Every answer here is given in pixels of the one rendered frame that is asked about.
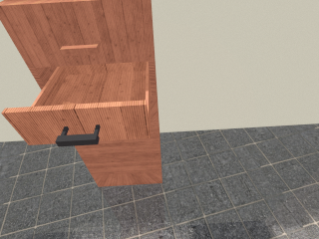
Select handle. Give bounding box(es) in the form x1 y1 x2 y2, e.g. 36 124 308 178
55 124 101 147
60 44 100 57

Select cabinet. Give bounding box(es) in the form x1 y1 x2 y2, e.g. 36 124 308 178
0 0 162 187

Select drawer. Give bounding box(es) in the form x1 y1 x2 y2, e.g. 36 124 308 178
1 61 151 145

